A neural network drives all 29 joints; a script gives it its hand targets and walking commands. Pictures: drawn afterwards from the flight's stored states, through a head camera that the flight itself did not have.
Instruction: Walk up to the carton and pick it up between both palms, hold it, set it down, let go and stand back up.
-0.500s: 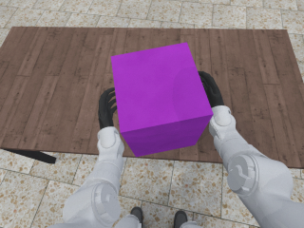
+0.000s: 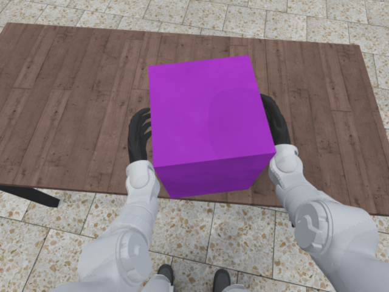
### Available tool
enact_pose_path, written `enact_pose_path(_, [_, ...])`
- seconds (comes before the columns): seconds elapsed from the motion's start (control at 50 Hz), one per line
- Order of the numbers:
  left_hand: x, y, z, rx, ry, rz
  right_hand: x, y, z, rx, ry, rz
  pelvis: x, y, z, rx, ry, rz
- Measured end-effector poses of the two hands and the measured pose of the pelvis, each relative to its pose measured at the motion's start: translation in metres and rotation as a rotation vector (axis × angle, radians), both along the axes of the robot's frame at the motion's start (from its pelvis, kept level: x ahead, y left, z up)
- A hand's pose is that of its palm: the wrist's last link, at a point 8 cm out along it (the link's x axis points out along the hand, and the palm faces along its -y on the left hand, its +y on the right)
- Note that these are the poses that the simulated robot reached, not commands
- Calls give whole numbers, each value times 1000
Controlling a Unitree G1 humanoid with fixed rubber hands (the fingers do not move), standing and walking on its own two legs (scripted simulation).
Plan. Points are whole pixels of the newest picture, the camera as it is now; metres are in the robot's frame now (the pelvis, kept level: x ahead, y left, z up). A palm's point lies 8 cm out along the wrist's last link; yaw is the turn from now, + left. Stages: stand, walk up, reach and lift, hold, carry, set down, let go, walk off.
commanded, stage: reach and lift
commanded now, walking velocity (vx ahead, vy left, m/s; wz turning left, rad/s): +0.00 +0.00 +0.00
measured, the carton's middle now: (205, 136) +0.44 +0.03 -0.04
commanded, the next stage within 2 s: none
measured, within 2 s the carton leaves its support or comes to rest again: leaves its support in 0.66 s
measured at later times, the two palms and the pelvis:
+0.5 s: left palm (132, 151) +0.38 +0.18 -0.02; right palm (273, 154) +0.39 -0.11 +0.00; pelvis -0.02 +0.03 +0.00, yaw -2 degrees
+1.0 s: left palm (127, 157) +0.35 +0.17 +0.02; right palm (279, 120) +0.43 -0.10 +0.06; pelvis -0.02 -0.02 +0.00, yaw +1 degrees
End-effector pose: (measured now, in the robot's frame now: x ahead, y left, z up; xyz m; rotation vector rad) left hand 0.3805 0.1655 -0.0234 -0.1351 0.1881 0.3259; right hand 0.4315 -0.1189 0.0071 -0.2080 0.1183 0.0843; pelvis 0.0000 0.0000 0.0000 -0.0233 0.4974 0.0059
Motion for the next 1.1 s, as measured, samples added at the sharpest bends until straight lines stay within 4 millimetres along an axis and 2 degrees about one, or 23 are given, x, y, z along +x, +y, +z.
enact_pose_path(0.24, [0, 3, 0, 0, 16, -77, -21, 0, 1, -12, 4, -70, -12, 11, 0, -8, 1, -4])
enact_pose_path(0.42, [2, 10, 4, 51, 47, -160, -43, 4, -10, 38, 15, -152, -16, 24, -1, -16, -8, -17])
enact_pose_path(0.54, [-5, 13, 6, 52, 69, -138, -42, 8, -8, 39, 24, -128, -17, 28, -3, -22, -18, -24])
enact_pose_path(0.7, [-12, 14, 10, 40, 96, -122, -42, 9, 3, 11, 52, -106, -15, 23, -5, -27, -52, -10])
enact_pose_path(0.76, [-23, 13, 14, 41, 120, -57, -32, 9, 4, 31, 105, -43, -14, 19, -4, -22, -34, -39])
enact_pose_path(0.84, [-35, 8, 18, 15, 155, 51, -11, 13, 17, 7, 137, 60, -16, 11, -2, -17, -30, -39])
enact_pose_path(0.9, [-38, 8, 24, 17, 143, 82, -4, 17, 32, 19, 125, 87, -16, 1, -2, -14, -46, -23])
enact_pose_path(0.98, [-35, 7, 42, 27, 96, 80, -3, 16, 53, 48, 85, 78, -16, -13, 1, 2, -105, 12])
enact_pose_path(1.1, [-27, 3, 73, 49, 57, 25, -13, 6, 74, 64, 48, 28, -14, -26, 9, 24, -208, 34])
